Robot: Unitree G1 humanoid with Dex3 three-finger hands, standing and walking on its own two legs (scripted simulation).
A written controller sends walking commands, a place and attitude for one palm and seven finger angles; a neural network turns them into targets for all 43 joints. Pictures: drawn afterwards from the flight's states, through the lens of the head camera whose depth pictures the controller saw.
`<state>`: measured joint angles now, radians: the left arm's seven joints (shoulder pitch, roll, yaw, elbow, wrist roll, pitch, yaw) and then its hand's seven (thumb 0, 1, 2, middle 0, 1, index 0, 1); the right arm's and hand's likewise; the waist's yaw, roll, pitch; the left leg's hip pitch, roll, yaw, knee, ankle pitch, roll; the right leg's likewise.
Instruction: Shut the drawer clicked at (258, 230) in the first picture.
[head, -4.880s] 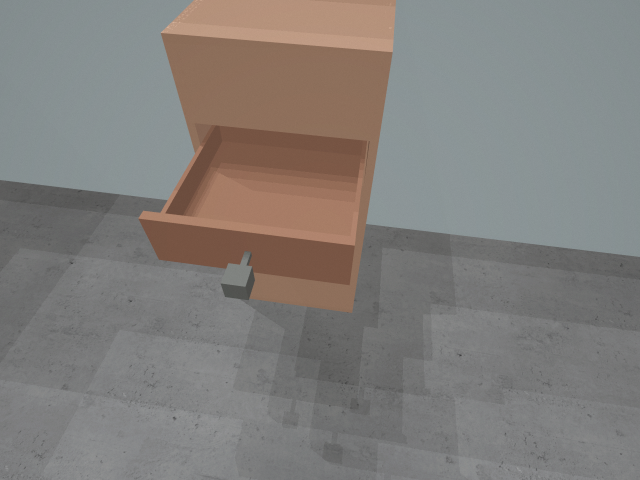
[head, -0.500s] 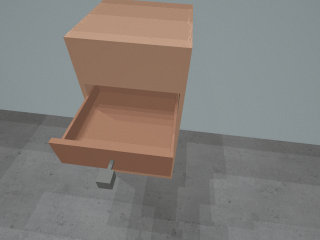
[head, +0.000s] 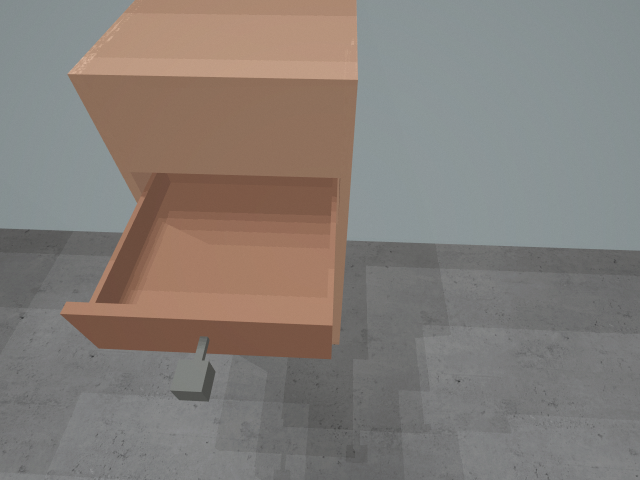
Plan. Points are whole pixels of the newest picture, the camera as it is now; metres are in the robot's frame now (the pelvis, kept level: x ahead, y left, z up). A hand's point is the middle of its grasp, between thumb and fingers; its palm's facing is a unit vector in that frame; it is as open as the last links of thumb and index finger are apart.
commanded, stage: come to a stop and stand still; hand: left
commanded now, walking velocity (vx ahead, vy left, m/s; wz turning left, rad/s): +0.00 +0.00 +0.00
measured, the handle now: (197, 365) +0.28 +0.20 -0.08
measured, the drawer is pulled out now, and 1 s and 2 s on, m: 0.30 0.30 0.27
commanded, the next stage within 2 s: look again from close up in 0.46 s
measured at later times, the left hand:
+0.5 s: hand out of the picture -0.05 +0.14 -0.16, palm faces +0.04 -0.98 -0.18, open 7.3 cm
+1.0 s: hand out of the picture -0.01 +0.16 -0.16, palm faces +0.04 -0.97 -0.25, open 7.3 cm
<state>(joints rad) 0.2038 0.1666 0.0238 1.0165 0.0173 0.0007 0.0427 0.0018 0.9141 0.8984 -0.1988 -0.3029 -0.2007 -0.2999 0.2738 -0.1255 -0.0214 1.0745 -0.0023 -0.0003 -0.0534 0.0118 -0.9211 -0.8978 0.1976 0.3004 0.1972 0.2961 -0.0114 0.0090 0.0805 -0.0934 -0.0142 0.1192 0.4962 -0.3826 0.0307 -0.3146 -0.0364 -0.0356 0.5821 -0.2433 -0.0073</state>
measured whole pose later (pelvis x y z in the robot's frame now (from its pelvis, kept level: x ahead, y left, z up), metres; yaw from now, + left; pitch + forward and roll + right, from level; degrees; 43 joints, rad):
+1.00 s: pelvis -0.01 -0.01 +0.00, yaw +1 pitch -1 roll +1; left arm 0.31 0.13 -0.01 1.10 0.01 -0.02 0.04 0.01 0.92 0.90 -0.20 -0.30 -0.20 -0.30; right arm 0.38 -0.13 0.03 1.08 -0.01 -0.03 -0.03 0.00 -0.91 -0.90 0.19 0.30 0.19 0.30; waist -0.01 0.06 -0.02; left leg -0.10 -0.01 0.11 0.44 -0.33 0.02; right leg -0.31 -0.03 -0.05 0.52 -0.20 -0.02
